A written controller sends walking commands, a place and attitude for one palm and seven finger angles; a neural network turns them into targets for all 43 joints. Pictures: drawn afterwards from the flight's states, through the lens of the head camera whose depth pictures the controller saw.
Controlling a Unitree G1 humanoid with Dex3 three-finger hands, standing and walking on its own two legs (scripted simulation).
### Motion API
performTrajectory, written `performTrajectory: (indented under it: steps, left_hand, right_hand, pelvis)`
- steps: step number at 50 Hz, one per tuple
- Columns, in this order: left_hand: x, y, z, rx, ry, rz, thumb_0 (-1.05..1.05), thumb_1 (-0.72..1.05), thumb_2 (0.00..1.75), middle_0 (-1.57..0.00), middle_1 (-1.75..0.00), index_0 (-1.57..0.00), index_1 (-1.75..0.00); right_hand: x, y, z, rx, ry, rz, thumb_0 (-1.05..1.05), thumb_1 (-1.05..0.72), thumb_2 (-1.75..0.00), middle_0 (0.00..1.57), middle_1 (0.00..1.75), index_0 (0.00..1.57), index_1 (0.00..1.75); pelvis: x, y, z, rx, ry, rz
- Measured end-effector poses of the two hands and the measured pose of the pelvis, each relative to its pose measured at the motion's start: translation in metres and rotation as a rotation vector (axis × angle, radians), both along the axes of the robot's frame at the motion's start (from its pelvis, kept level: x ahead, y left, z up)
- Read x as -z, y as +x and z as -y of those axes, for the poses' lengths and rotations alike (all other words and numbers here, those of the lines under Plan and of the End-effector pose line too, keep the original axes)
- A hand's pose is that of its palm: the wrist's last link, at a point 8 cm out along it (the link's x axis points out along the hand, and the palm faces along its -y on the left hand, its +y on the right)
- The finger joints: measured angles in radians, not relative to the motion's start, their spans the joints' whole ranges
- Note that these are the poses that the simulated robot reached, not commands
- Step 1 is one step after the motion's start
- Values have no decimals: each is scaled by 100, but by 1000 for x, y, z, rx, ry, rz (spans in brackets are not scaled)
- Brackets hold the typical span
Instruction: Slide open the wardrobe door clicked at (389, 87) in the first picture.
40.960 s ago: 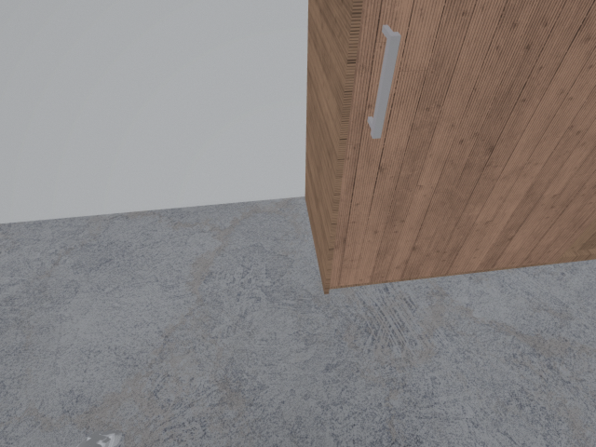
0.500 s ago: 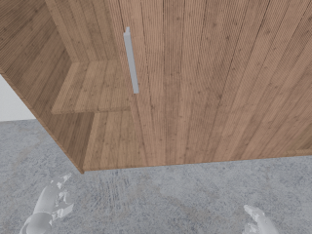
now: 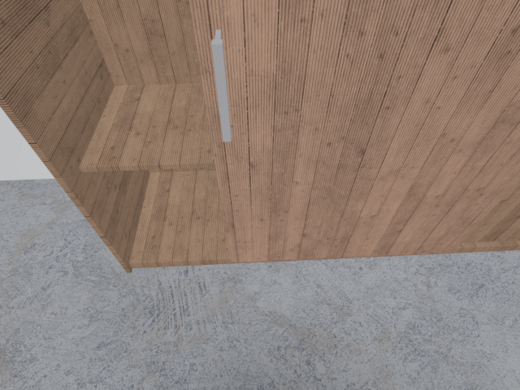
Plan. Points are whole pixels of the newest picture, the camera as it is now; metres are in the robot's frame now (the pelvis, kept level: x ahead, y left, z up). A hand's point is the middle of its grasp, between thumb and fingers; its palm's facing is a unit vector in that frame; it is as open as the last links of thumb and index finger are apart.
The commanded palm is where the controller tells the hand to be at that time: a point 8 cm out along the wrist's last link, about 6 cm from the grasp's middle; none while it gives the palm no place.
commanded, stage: let the arm hang, fingers relaxed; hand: left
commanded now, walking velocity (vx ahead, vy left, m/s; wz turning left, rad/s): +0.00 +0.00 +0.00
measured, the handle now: (223, 90) +0.64 +0.12 +0.11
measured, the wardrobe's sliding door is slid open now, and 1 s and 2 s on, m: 0.42 0.42 0.42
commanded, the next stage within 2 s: look to check the result in 0.44 s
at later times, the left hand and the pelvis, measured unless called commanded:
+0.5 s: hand out of the picture +0.03 +0.18 -0.17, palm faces +0.01 -0.98 -0.19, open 7.3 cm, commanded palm none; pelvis +0.01 +0.01 +0.00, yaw +0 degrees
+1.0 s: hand out of the picture +0.03 +0.18 -0.17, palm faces +0.01 -0.98 -0.19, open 7.4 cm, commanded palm none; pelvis +0.02 +0.00 +0.00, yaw -1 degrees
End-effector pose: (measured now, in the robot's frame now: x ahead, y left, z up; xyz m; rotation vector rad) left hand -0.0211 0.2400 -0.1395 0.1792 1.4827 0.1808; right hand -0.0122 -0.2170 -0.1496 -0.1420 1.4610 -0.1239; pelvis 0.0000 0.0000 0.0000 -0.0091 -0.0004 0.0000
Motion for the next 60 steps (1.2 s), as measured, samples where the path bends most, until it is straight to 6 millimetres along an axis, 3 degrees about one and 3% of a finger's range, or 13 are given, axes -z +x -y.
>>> performTrajectory:
  steps: [15, 38, 60]
  left_hand:
    - [4, 44, 10, 28, -36, 126, 1, 93, 90, -20, -30, -20, -30]
    - [3, 39, 7, 19, -34, 75, 1, 91, 90, -20, -30, -20, -30]
    - [2, 60, 12, 27, -35, 114, 1, 91, 90, -20, -30, -20, -30]
  right_hand:
    - [-4, 19, 1, 5, -24, 72, 1, -92, -89, 20, 30, 20, 30]
    - [-6, 39, 5, -9, -32, 76, 0, -91, -89, 20, 30, 20, 30]
    - [-8, 50, 8, -6, -35, 90, 0, -91, -89, 20, 30, 20, 30]
  pelvis:
    - [-1, 1, -5, 6, 7, 5]
    - [-3, 11, -5, 8, 8, 4]
    - [-4, 21, -2, 11, 12, 11]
